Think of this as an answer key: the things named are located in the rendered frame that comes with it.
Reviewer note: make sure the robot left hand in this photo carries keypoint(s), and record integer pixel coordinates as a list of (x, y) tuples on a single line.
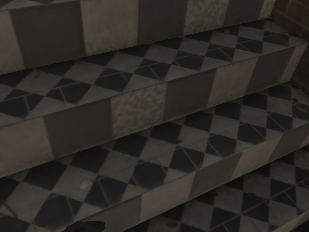
[(86, 226)]

